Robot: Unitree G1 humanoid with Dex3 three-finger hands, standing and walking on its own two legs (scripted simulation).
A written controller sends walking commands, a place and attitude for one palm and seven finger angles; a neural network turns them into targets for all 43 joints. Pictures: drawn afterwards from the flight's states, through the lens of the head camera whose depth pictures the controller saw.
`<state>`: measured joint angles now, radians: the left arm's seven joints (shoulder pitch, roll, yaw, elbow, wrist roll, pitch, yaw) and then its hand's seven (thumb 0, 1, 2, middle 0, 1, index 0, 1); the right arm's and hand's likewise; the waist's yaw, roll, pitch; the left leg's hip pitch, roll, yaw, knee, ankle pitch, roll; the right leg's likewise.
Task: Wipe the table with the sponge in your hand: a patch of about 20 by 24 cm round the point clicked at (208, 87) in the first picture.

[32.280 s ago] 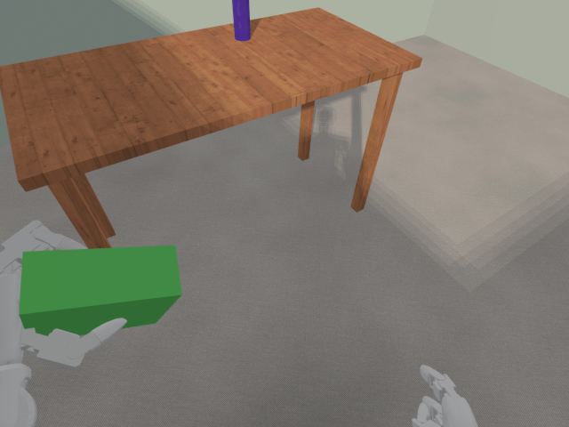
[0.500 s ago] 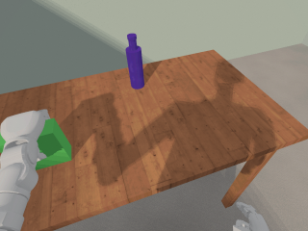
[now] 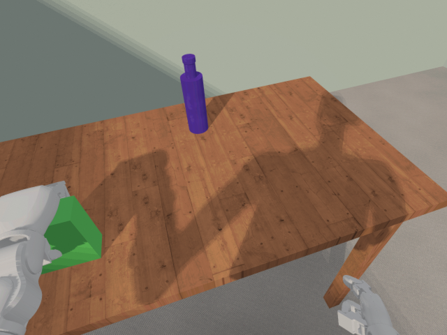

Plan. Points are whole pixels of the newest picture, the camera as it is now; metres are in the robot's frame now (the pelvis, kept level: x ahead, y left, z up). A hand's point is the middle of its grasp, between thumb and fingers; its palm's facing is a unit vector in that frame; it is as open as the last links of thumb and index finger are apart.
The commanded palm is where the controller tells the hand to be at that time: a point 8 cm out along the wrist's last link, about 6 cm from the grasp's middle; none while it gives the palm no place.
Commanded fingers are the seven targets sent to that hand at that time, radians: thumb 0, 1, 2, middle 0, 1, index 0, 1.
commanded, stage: wipe back along the first lane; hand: left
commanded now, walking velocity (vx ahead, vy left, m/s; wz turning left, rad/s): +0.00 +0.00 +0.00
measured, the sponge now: (57, 244) +0.24 +0.35 +0.04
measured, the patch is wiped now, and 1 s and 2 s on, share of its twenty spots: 1.00 1.00 1.00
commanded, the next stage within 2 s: lift the sponge slowly off the table in 0.34 s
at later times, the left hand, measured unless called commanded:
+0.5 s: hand (38, 253) +0.20 +0.33 +0.09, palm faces +0.05 -0.03 -1.00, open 9.9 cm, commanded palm +0.17 +0.31 +0.13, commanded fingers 0.00 0.10 1.30 -1.20 -1.60 -1.20 -1.60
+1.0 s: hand (34, 270) +0.17 +0.31 +0.10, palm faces +0.03 -0.08 -1.00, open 9.8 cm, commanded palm +0.15 +0.31 +0.17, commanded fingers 0.00 0.10 1.30 -1.20 -1.60 -1.20 -1.60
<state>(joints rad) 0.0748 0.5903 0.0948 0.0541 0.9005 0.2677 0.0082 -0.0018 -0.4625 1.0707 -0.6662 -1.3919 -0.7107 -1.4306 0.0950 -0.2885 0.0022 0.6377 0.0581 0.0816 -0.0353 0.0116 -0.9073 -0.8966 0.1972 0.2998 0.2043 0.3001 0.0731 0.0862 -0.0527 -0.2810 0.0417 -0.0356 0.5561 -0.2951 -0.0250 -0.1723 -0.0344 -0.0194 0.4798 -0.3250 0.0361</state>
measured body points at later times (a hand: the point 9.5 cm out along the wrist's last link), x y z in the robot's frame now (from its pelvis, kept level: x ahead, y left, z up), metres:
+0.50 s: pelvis -0.01 +0.01 +0.00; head -0.03 -0.02 +0.45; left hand +0.19 +0.32 +0.15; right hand +0.22 -0.20 -0.08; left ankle +0.00 +0.14 -0.73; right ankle -0.05 -0.15 -0.73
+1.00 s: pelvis -0.02 +0.00 +0.00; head -0.05 -0.03 +0.45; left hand +0.16 +0.31 +0.15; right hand +0.22 -0.21 -0.07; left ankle +0.00 +0.14 -0.73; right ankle -0.05 -0.15 -0.73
